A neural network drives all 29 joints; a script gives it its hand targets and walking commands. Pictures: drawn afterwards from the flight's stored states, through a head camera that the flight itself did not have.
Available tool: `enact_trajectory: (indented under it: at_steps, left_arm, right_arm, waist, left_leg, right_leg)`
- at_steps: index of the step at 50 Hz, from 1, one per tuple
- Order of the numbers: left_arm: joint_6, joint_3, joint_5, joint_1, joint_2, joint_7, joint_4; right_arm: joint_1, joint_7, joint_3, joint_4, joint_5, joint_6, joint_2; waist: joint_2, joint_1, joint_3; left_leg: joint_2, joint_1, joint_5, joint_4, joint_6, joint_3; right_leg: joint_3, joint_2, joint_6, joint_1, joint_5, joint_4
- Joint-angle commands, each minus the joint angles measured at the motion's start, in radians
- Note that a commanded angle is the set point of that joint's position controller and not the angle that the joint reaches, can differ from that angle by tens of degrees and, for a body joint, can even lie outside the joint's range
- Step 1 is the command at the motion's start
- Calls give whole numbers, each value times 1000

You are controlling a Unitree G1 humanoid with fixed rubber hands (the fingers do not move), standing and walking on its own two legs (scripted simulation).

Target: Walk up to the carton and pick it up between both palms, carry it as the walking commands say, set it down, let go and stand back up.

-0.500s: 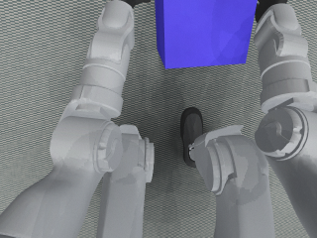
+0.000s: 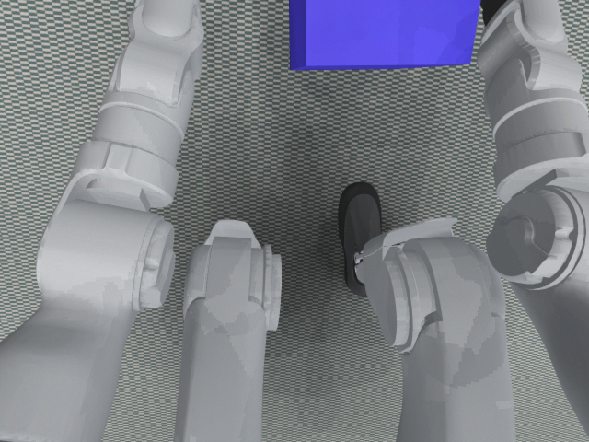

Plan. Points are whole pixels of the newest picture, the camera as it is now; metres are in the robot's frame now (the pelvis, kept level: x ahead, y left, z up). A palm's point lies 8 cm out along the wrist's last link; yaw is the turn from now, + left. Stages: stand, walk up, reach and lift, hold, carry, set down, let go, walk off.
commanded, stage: set down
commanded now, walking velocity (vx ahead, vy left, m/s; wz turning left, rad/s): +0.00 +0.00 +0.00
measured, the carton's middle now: out of the picture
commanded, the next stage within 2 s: let go in 1.22 s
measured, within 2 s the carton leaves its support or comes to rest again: neither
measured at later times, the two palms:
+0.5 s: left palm out of the picture +0.56 +0.11 -0.05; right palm out of the picture +0.53 -0.21 -0.07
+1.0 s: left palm out of the picture +0.56 +0.12 +0.10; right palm out of the picture +0.52 -0.22 +0.08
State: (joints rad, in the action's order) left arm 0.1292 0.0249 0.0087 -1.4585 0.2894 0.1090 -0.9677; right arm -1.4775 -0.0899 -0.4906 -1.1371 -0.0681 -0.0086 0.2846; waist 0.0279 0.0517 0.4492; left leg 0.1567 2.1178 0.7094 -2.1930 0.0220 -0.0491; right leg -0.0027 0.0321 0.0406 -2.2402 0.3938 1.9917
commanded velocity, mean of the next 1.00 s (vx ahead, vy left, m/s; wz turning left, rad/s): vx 0.00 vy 0.00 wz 0.00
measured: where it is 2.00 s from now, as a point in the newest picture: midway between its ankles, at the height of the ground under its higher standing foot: (296, 284)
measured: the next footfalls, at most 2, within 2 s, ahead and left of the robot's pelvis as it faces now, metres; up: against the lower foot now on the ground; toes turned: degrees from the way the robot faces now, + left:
none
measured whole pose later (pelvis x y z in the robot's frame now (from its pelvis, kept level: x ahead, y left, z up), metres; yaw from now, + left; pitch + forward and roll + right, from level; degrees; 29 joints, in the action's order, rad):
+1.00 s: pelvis +0.01 -0.01 +0.18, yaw +2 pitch +21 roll +1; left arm 0.37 -0.04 -0.05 -1.34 0.29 0.14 -0.73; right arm -1.18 -0.20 -0.30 -0.58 -0.11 -0.36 0.25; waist -0.02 0.05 0.52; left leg 0.13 1.34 0.62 -1.60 0.02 -0.05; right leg -0.05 0.03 0.03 -1.48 0.38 1.50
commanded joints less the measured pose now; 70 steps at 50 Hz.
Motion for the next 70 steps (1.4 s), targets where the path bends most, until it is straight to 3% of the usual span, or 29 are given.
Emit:
enact_trajectory:
  at_steps: [1, 3, 4, 5, 6, 8, 11, 13, 17, 18, 22, 23, 24, 26, 31, 32, 35, 38, 40, 46, 51, 58, 60, 62, 65, 66, 68, 69, 70]
  left_arm:
    - [-28, 15, -173, -402, 73, 47, 487]
    - [9, 27, -197, -416, 87, 61, 579]
    - [32, 10, -179, -377, 88, 60, 456]
    - [34, -16, -176, -379, 97, 55, 485]
    - [35, -45, -157, -389, 125, 54, 506]
    - [45, -65, -170, -388, 129, 56, 547]
    - [84, -65, -191, -386, 129, 54, 478]
    - [122, -59, -200, -395, 114, 47, 347]
    - [161, -100, -182, -404, 131, 39, 240]
    - [166, -101, -185, -427, 123, 38, 263]
    - [171, -117, -170, -420, 131, 30, 251]
    - [170, -118, -164, -408, 125, 30, 283]
    - [169, -109, -166, -415, 113, 31, 300]
    - [172, -110, -162, -403, 135, 37, 412]
    - [188, -113, -135, -327, 137, 60, 569]
    - [194, -114, -142, -309, 134, 63, 587]
    - [204, -108, -139, -260, 96, 57, 541]
    - [200, -98, -157, -223, 65, 49, 565]
    - [199, -86, -171, -224, 68, 49, 575]
    - [210, -117, -185, -187, 74, 29, 505]
    - [204, -148, -172, -152, 111, 15, 467]
    - [201, -148, -166, -193, 140, -3, 510]
    - [193, -175, -133, -170, 122, -13, 350]
    - [171, -207, -100, -130, 107, -26, 240]
    - [143, -245, -57, -30, 94, -44, 127]
    - [132, -251, -46, -14, 94, -47, 135]
    - [112, -227, -42, 68, 89, -35, 245]
    - [112, -219, -36, 151, 72, -28, 271]
    - [112, -199, -34, 175, 68, -19, 313]
  right_arm:
    - [-108, -40, 151, 352, -71, 14, 108]
    - [-113, -57, 198, 421, -104, -30, 98]
    - [-55, -60, 194, 287, -98, -61, 52]
    - [-50, -64, 186, 302, -72, -72, 44]
    - [-58, -60, 203, 326, -72, -89, 25]
    - [-123, -69, 233, 448, -83, -109, 25]
    - [-239, -89, 249, 595, -93, -138, 66]
    - [-299, -98, 271, 585, -97, -170, 72]
    - [-326, -104, 280, 544, -78, -223, 73]
    - [-318, -108, 260, 546, -63, -227, 88]
    - [-286, -123, 232, 531, -27, -237, 66]
    - [-271, -125, 237, 550, -29, -240, 53]
    - [-261, -127, 217, 561, -22, -235, 72]
    - [-231, -135, 231, 652, -41, -245, 39]
    - [-88, -138, 208, 706, -25, -280, 62]
    - [-76, -134, 215, 738, -21, -289, 65]
    - [-29, -116, 226, 709, -22, -302, 53]
    - [-31, -107, 243, 792, -34, -295, 52]
    - [-52, -103, 273, 832, -56, -299, 37]
    - [-22, -98, 285, 787, -41, -318, 39]
    - [-18, -109, 288, 787, -33, -321, 19]
    - [-47, -119, 296, 825, -22, -333, 1]
    - [-17, -109, 277, 655, 11, -323, -12]
    - [-2, -94, 267, 576, 21, -302, -34]
    - [59, -77, 273, 518, 20, -265, -46]
    - [60, -73, 270, 540, 16, -255, -45]
    - [127, -69, 280, 672, 10, -227, -31]
    - [231, -65, 285, 671, 32, -227, -19]
    - [263, -54, 306, 698, 38, -229, -9]
  waist:
    - [-239, 125, -1937]
    - [-197, 137, -2128]
    - [-174, 139, -1911]
    - [-140, 150, -1868]
    - [-121, 126, -1858]
    - [-65, 103, -1906]
    - [1, 97, -1883]
    - [22, 91, -1784]
    - [35, 63, -1626]
    - [31, 89, -1630]
    - [26, 108, -1680]
    - [19, 100, -1730]
    - [7, 125, -1771]
    - [-6, 104, -1940]
    - [-67, 116, -2101]
    - [-48, 118, -2138]
    - [-74, 119, -2053]
    - [-63, 122, -2052]
    - [-52, 97, -2067]
    - [4, 94, -1946]
    - [33, 63, -1974]
    - [38, 43, -2052]
    - [26, 43, -1807]
    - [10, 24, -1645]
    - [32, 16, -1593]
    - [28, 6, -1606]
    - [23, 16, -1805]
    - [26, 31, -1849]
    - [9, 23, -1853]
  left_leg:
    - [-84, -729, -626, 264, 67, 2]
    - [-66, -782, -563, 284, 56, 24]
    - [-68, -635, -465, 294, 50, 51]
    - [-63, -593, -444, 299, 41, 57]
    - [-64, -590, -406, 311, 34, 67]
    - [-58, -555, -372, 321, 17, 91]
    - [-56, -499, -260, 370, -5, 105]
    - [-66, -473, -163, 417, -14, 97]
    - [-70, -466, -82, 489, -19, 97]
    - [-71, -477, -76, 498, -16, 93]
    - [-56, -490, -98, 537, -16, 93]
    - [-50, -514, -121, 549, -14, 96]
    - [-49, -536, -131, 549, -10, 95]
    - [-41, -631, -201, 572, -8, 96]
    - [-28, -832, -392, 626, 14, 86]
    - [-24, -877, -423, 639, 13, 82]
    - [-27, -891, -442, 685, 21, 73]
    - [-22, -915, -491, 732, 18, 67]
    - [-23, -935, -508, 763, 13, 69]
    - [-23, -900, -444, 892, 5, 69]
    - [-19, -884, -440, 978, -1, 83]
    - [-22, -977, -444, 1103, -3, 85]
    - [-34, -884, -362, 1130, 1, 71]
    - [-39, -838, -337, 1156, -3, 63]
    - [-27, -792, -364, 1174, -4, 64]
    - [-26, -793, -365, 1183, -7, 61]
    - [-23, -905, -487, 1186, -6, 57]
    - [-20, -939, -523, 1184, 0, 55]
    - [-18, -954, -531, 1185, 4, 58]
  right_leg:
    - [82, -5, -26, 1006, -467, 34]
    - [93, 3, -39, 1190, -487, 10]
    - [91, -1, -50, 1165, -446, -8]
    - [91, 7, -47, 1169, -449, -15]
    - [82, 15, -41, 1180, -423, -31]
    - [68, 21, -37, 1260, -422, -47]
    - [63, 21, -30, 1347, -355, -108]
    - [65, 19, -23, 1334, -245, -156]
    - [65, 27, -23, 1279, -104, -237]
    - [68, 29, -27, 1283, -106, -247]
    - [64, 35, -22, 1362, -165, -281]
    - [56, 37, -24, 1401, -198, -294]
    - [57, 37, -24, 1417, -223, -296]
    - [58, 43, -23, 1521, -313, -304]
    - [73, 65, -33, 1606, -468, -352]
    - [80, 70, -32, 1635, -492, -367]
    - [72, 75, -41, 1601, -494, -424]
    - [58, 77, -41, 1674, -557, -470]
    - [49, 75, -37, 1732, -574, -497]
    - [20, 64, -34, 1849, -571, -619]
    - [-12, 53, -29, 2018, -629, -699]
    - [-15, 40, -19, 2165, -651, -814]
    - [-16, 24, -18, 2030, -535, -842]
    - [-14, 16, -20, 1956, -475, -862]
    - [-24, 9, -21, 2000, -535, -873]
    - [-27, 11, -23, 2013, -536, -875]
    - [-27, 13, -25, 2156, -688, -872]
    - [-25, 18, -28, 2214, -734, -873]
    - [-22, 20, -31, 2209, -729, -876]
